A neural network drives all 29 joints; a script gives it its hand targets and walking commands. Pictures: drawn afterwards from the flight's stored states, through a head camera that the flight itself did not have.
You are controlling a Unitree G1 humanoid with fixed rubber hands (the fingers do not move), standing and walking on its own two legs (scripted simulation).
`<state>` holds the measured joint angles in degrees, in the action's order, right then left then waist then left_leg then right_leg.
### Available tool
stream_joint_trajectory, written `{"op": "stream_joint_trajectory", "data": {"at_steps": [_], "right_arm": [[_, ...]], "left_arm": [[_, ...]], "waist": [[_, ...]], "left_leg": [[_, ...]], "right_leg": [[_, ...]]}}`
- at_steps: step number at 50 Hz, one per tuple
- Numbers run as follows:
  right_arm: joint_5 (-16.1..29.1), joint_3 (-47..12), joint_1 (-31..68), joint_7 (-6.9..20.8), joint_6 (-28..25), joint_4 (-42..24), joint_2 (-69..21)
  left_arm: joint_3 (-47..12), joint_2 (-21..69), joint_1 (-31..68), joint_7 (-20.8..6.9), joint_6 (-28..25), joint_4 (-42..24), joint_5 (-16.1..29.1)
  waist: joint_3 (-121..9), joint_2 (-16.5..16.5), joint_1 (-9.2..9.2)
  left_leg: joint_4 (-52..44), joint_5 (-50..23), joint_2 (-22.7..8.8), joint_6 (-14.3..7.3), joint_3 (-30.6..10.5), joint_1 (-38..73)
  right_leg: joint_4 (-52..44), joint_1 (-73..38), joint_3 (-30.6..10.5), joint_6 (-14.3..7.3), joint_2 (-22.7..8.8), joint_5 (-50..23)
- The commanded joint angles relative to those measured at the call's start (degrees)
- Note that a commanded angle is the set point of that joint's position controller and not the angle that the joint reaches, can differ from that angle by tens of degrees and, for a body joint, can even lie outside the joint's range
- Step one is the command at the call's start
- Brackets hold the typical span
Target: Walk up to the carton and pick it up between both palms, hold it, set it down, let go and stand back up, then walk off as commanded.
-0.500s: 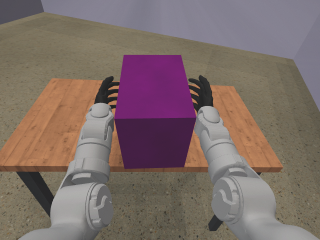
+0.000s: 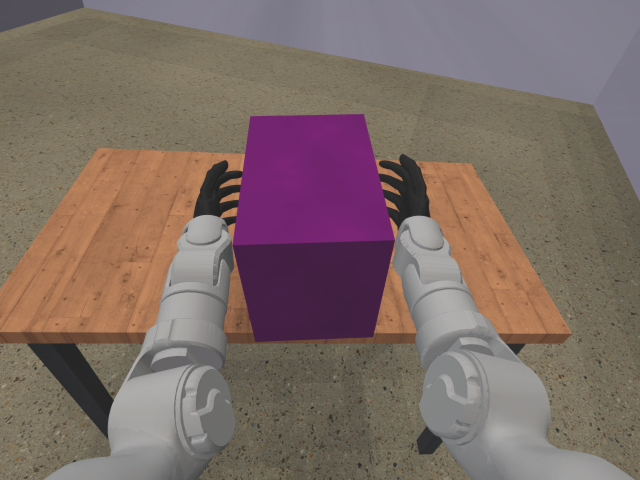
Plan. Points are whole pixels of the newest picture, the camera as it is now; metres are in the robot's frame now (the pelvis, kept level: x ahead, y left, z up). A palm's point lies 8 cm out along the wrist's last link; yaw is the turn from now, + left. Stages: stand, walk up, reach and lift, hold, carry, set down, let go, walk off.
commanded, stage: set down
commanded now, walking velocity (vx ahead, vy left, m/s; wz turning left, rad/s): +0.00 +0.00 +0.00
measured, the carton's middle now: (310, 225) +0.45 +0.00 +0.10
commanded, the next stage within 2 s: none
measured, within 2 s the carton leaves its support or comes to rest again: neither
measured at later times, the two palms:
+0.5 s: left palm (217, 227) +0.42 +0.13 +0.12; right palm (408, 218) +0.42 -0.12 +0.14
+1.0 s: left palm (219, 235) +0.43 +0.13 +0.09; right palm (402, 223) +0.44 -0.12 +0.12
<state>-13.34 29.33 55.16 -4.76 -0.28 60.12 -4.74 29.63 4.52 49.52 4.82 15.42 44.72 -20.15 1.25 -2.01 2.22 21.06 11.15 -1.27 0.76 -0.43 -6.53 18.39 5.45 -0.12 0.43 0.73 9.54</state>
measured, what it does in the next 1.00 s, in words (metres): stands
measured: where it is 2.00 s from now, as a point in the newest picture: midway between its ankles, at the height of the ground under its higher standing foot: outside the picture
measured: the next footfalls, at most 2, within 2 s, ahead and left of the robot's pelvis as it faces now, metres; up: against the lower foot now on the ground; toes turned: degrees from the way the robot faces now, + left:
none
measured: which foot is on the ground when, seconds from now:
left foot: down 0.00-1.00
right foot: down 0.00-1.00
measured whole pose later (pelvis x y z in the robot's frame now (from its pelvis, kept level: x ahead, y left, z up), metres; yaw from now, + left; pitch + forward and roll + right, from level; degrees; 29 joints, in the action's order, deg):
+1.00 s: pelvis +0.02 +0.00 +0.00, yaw +0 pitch +0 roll -1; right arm -25.5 40.3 55.1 -0.7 -1.4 55.8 -8.7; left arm 35.7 7.4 48.4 3.3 10.3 44.8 -26.0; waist 3.0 -2.0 2.1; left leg 20.4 11.8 -1.3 0.9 -0.4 -8.7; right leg 18.4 7.9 0.0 0.4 0.7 10.5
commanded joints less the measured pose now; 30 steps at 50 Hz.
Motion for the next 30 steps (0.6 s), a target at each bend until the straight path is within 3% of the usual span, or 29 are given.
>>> {"op": "stream_joint_trajectory", "data": {"at_steps": [1, 3, 5, 6, 8, 9, 10, 11, 12, 14, 15, 18, 20, 21, 22, 24, 25, 26, 27, 29, 30], "right_arm": [[-4.8, -9.5, 34.5, 10.7, -3.5, -4.8, -26.4], [-4.5, -8.8, 32.9, 10.8, -3.1, -3.1, -27.5], [-5.2, -9.2, 34.6, 11.1, -4.0, -5.7, -26.8], [-5.9, -8.7, 33.9, 11.2, -4.5, -6.0, -26.5], [-5.5, -9.2, 32.8, 11.2, -3.2, -4.2, -27.5], [-6.0, -10.2, 33.1, 11.4, -3.5, -6.1, -28.5], [-6.4, -9.1, 34.3, 11.3, -3.5, -5.1, -29.1], [-5.6, -9.8, 34.7, 11.4, -4.5, -7.0, -29.2], [-6.8, -7.6, 34.4, 11.4, -4.3, -5.9, -28.2], [-6.8, -6.7, 32.6, 11.7, -3.4, -3.2, -27.9], [-8.1, -5.6, 32.7, 11.9, -3.4, -3.9, -27.7], [-9.9, -4.3, 32.7, 12.2, -3.1, -5.2, -27.4], [-10.2, -3.1, 32.6, 12.5, -3.8, -4.3, -26.3], [-9.7, -3.5, 31.4, 12.5, -3.7, -2.9, -26.5], [-9.3, -4.0, 31.1, 12.5, -3.1, -3.8, -27.6], [-9.5, -5.8, 33.6, 12.6, -4.6, -7.6, -29.6], [-10.0, -5.0, 32.5, 12.5, -3.9, -5.4, -29.1], [-10.7, -5.0, 30.8, 12.6, -3.9, -4.5, -29.1], [-10.4, -5.9, 30.8, 12.5, -4.4, -6.1, -30.1], [-11.1, -3.9, 29.4, 12.3, -3.0, -4.7, -28.7], [-11.3, -2.5, 27.4, 12.5, -2.1, -2.4, -27.6]], "left_arm": [[-12.5, 24.4, 41.3, -5.4, -5.8, -1.4, -0.9], [-12.9, 24.8, 41.5, -5.3, -6.0, -3.1, -0.9], [-12.6, 25.6, 40.9, -4.8, -6.1, -3.0, -1.5], [-13.5, 25.8, 42.1, -4.5, -6.6, -4.3, -0.9], [-10.9, 23.7, 40.2, -5.1, -6.4, -2.1, -2.1], [-10.3, 23.7, 38.7, -5.1, -6.6, -2.3, -2.8], [-11.0, 23.4, 41.3, -5.4, -6.8, -2.9, -2.6], [-12.9, 25.9, 41.9, -5.0, -7.4, -4.4, -1.4], [-11.7, 25.3, 43.0, -5.2, -7.3, -3.9, -2.4], [-10.0, 23.8, 41.1, -5.3, -6.8, -2.8, -3.2], [-9.7, 24.4, 41.6, -5.0, -7.2, -2.7, -3.2], [-8.1, 23.8, 41.9, -4.8, -6.8, -1.4, -4.5], [-9.9, 23.8, 41.7, -4.7, -7.3, -2.7, -3.7], [-9.9, 23.6, 41.1, -4.6, -7.3, -3.1, -3.9], [-7.9, 22.4, 38.6, -4.6, -7.0, -1.9, -5.4], [-8.9, 24.8, 40.9, -4.3, -8.1, -3.3, -4.4], [-7.7, 23.3, 40.8, -4.4, -8.1, -2.3, -5.6], [-9.1, 23.3, 41.6, -4.6, -8.6, -3.3, -4.7], [-9.2, 24.2, 39.2, -4.7, -8.9, -2.4, -4.8], [-6.7, 21.5, 38.0, -5.6, -7.9, -0.4, -5.7], [-6.9, 21.1, 39.0, -5.7, -7.8, 0.5, -6.2]], "waist": [[-28.7, 3.8, -5.11], [-28.9, 4.5, -4.79], [-30.4, 4.8, -4.79], [-33.1, 4.4, -3.84], [-28.5, 2.1, -5.58], [-29.8, 2.2, -6.87], [-31.0, 2.6, -5.55], [-34.1, 3.7, -4.93], [-32.5, 5.1, -4.54], [-28.6, 3.8, -5.23], [-30.8, 3.0, -4.62], [-27.5, 3.2, -5.17], [-30.3, 5.1, -3.51], [-29.3, 4.8, -4.03], [-28.1, 4.3, -6.28], [-32.5, 3.5, -6.54], [-31.3, 2.4, -7.19], [-31.8, 2.7, -5.03], [-33.4, 2.4, -6.04], [-27.8, 2.0, -5.3], [-24.6, 3.1, -3.75]], "left_leg": [[-4.2, -16.6, 0.4, 2.0, 7.0, 8.1], [-3.5, -18.4, 0.1, 2.3, 7.1, 9.3], [-2.6, -21.8, 0.0, 3.0, 6.7, 10.0], [-1.7, -24.1, -0.4, 3.4, 6.4, 11.8], [-3.0, -19.4, 0.4, 2.0, 7.2, 7.9], [-3.0, -20.9, 0.4, 1.8, 7.2, 7.1], [-3.2, -17.8, 0.5, 1.4, 7.3, 4.5], [-2.7, -21.3, -0.3, 2.7, 6.8, 7.2], [-2.8, -20.0, 0.2, 2.5, 7.0, 7.2], [-3.4, -19.5, 0.1, 2.1, 7.4, 8.1], [-3.6, -18.4, 0.0, 2.2, 7.4, 8.2], [-4.3, -15.6, 0.0, 1.6, 7.5, 6.8], [-2.8, -21.6, -0.3, 2.9, 7.4, 10.6], [-2.5, -21.7, -0.2, 2.7, 7.4, 10.2], [-3.0, -21.1, 0.3, 2.2, 8.3, 8.7], [-2.8, -21.7, 0.1, 2.2, 7.6, 7.4], [-3.0, -19.4, 0.3, 1.5, 7.9, 5.4], [-2.9, -19.3, 0.3, 1.6, 8.1, 6.1], [-2.8, -21.1, 0.5, 1.4, 8.2, 5.9], [-4.4, -17.8, 0.4, 0.7, 8.1, 3.9], [-4.9, -15.5, 0.7, 1.0, 8.4, 4.1]], "right_leg": [[-1.6, -5.0, 5.6, 2.6, 1.0, -13.7], [-1.4, -5.3, 5.5, 2.9, 1.2, -14.2], [-1.3, -4.1, 6.1, 2.6, 1.8, -15.1], [-0.9, -3.0, 6.6, 2.6, 1.8, -16.8], [-1.1, -5.7, 5.3, 3.5, 1.2, -17.6], [-0.2, -7.1, 5.0, 3.4, 1.0, -19.7], [0.2, -9.3, 4.5, 3.9, 0.5, -19.7], [0.7, -7.1, 5.4, 3.3, 1.3, -19.7], [0.2, -6.4, 5.4, 3.5, 0.5, -18.8], [-0.7, -5.5, 5.6, 3.5, 1.1, -15.7], [-1.0, -5.0, 5.4, 3.1, 1.2, -14.4], [-1.1, -4.1, 5.9, 3.1, 1.1, -12.7], [-1.1, -2.9, 6.4, 3.1, 1.3, -14.7], [-1.3, -2.3, 6.3, 3.0, 1.5, -14.4], [-0.7, -4.2, 5.6, 3.1, 0.9, -16.1], [0.4, -5.6, 5.8, 3.6, 1.0, -18.1], [0.2, -6.4, 5.2, 3.6, 0.8, -17.2], [0.6, -5.8, 5.3, 3.7, 0.7, -19.3], [1.3, -7.1, 5.1, 4.1, 0.5, -23.6], [0.7, -8.6, 5.0, 4.4, 0.0, -21.4], [0.2, -6.6, 5.0, 4.2, 0.2, -18.0]]}}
